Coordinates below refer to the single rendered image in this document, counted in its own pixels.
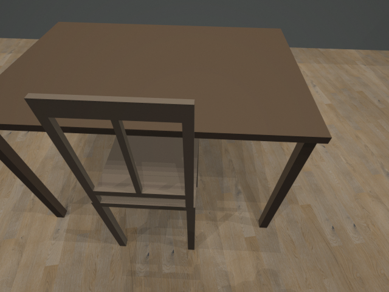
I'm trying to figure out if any chair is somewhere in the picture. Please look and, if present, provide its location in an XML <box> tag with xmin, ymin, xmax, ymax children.
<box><xmin>24</xmin><ymin>93</ymin><xmax>199</xmax><ymax>250</ymax></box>

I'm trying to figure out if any table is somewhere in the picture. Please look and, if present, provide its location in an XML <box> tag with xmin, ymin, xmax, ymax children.
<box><xmin>0</xmin><ymin>22</ymin><xmax>332</xmax><ymax>228</ymax></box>

